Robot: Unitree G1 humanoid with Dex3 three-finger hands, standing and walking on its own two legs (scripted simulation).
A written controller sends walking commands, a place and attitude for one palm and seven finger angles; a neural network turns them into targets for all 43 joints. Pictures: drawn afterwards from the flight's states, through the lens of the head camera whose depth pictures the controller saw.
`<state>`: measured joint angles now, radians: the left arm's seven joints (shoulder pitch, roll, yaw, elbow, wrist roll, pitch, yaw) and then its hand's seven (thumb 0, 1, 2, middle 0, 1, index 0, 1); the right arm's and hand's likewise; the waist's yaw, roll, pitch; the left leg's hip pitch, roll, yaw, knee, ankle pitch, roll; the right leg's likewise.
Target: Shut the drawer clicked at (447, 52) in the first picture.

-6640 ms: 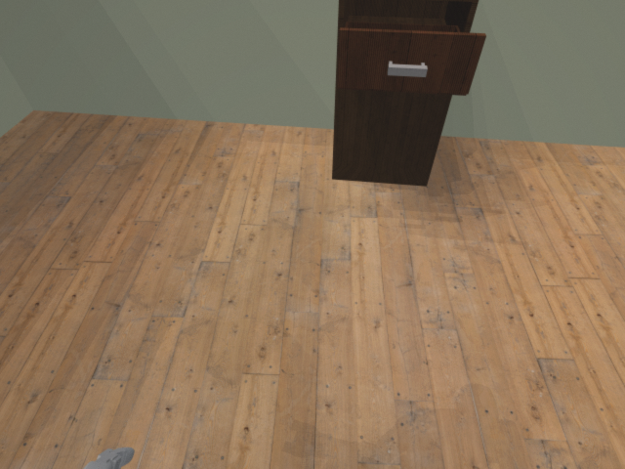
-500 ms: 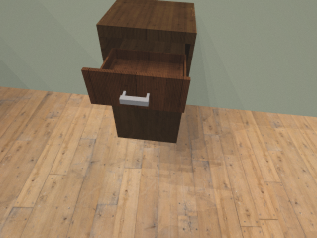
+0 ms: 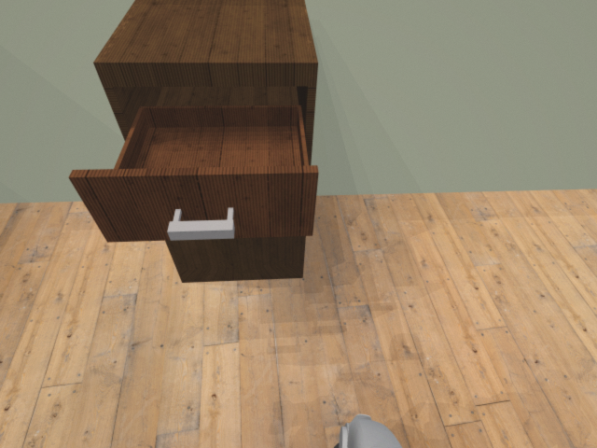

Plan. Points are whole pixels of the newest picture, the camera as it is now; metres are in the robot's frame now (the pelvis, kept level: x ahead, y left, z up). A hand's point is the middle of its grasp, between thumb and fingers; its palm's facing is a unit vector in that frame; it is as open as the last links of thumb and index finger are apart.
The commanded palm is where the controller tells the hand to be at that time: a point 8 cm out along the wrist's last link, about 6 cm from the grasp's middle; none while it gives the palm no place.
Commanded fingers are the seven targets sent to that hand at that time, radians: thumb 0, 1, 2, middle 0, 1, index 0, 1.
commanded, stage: take the last steps up to it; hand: left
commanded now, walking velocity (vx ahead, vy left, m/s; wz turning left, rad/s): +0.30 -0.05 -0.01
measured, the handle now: (203, 221) +0.51 +0.18 -0.04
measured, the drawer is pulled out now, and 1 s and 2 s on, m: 0.30 0.30 0.30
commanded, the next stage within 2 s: come to a stop and stand still in 0.44 s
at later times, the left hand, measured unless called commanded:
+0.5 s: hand out of the picture +0.14 +0.14 -0.18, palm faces +0.11 -0.98 -0.18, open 7.2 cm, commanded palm none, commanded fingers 0.00 0.90 0.90 -0.20 -0.30 -0.20 -0.30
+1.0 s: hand (219, 431) +0.19 +0.12 -0.18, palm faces +0.06 -0.97 -0.25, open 7.3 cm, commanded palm none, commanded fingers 0.00 0.90 0.90 -0.20 -0.30 -0.20 -0.30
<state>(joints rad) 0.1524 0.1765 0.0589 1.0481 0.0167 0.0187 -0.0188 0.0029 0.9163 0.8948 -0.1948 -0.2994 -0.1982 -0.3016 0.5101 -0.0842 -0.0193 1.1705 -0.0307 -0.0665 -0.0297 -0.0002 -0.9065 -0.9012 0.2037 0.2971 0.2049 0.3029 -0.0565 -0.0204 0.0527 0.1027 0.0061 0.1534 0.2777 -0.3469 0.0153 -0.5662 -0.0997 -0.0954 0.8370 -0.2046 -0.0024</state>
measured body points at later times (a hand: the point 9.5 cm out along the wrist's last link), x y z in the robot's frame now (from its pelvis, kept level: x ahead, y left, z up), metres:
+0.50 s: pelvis +0.16 -0.04 +0.00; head +0.16 -0.03 +0.45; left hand +0.13 +0.19 -0.16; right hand +0.25 -0.27 -0.14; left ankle +0.23 +0.08 -0.72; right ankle +0.16 -0.13 -0.74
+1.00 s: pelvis +0.18 -0.06 -0.01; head +0.19 -0.08 +0.44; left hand +0.18 +0.18 -0.16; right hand +0.24 -0.29 -0.17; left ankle +0.23 +0.07 -0.74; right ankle +0.19 -0.17 -0.74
